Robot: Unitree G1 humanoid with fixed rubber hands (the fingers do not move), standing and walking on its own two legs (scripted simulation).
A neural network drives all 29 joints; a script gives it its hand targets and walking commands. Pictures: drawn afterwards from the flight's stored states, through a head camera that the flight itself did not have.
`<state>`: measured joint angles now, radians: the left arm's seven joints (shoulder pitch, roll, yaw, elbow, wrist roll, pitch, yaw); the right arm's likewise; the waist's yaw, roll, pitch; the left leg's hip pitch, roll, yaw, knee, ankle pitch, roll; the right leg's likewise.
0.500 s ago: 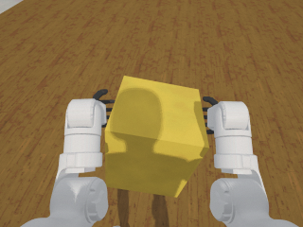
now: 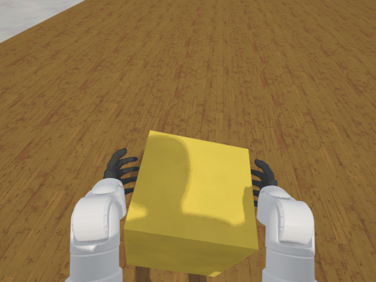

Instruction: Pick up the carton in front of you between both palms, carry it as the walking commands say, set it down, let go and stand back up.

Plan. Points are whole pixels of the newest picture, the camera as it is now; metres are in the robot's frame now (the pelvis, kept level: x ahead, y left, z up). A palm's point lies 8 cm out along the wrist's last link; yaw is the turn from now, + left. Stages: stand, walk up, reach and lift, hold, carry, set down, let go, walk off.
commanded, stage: carry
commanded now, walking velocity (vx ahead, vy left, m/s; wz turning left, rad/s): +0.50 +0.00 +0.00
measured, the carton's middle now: (184, 209) +0.29 +0.01 +0.02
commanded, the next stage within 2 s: none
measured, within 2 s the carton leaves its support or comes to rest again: neither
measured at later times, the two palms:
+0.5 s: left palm (126, 104) +0.59 +0.18 +0.10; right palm (226, 107) +0.58 -0.11 +0.10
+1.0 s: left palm (149, 60) +0.90 +0.15 +0.10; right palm (222, 66) +0.89 -0.15 +0.08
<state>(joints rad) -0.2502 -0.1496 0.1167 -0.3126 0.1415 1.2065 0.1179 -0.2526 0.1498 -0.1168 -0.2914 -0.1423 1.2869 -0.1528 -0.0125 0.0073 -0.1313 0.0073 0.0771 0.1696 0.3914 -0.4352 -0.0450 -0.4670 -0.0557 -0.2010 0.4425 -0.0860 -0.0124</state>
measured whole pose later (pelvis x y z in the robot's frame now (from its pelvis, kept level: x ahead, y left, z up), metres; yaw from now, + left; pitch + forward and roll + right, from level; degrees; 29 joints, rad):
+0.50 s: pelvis +0.31 +0.03 -0.01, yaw +0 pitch +3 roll +1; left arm -0.24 -0.14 0.12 -0.23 0.15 1.20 0.12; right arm -0.24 0.15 -0.12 -0.21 -0.15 1.26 -0.14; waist 0.00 -0.05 -0.17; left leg -0.47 0.06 0.23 0.52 -0.09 0.05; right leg -0.05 -0.12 -0.16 0.60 -0.47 0.05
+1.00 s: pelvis +0.61 +0.00 +0.00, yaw +1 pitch +3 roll -1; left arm -0.27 -0.15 0.10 -0.23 0.15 1.18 0.12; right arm -0.26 0.13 -0.14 -0.26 -0.14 1.26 -0.15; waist 0.01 0.04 -0.07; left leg -0.19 0.08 0.10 0.87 -0.53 -0.05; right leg -0.45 -0.04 -0.24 0.49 -0.10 -0.09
